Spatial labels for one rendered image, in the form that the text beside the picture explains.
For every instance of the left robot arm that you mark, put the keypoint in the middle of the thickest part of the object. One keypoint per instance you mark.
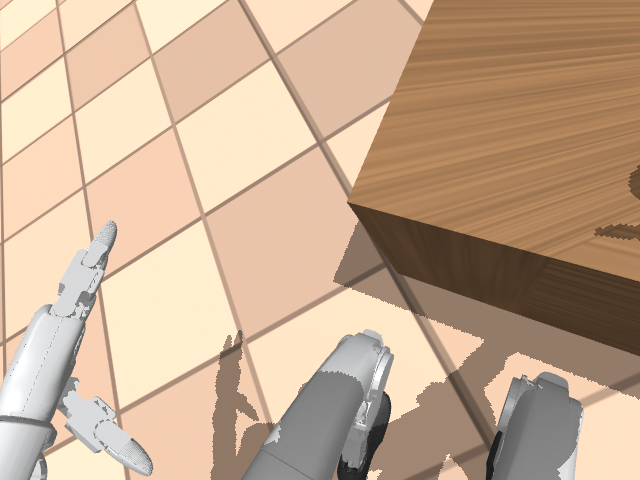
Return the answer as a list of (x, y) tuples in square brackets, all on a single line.
[(22, 442)]

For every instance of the right robot foot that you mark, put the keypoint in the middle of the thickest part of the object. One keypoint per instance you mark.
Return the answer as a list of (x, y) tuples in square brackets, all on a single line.
[(491, 457)]

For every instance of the left robot hand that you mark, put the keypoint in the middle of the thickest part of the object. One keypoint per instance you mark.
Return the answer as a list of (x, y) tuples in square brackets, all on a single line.
[(38, 380)]

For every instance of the left robot foot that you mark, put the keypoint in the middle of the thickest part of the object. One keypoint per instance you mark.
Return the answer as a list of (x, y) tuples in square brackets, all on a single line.
[(374, 439)]

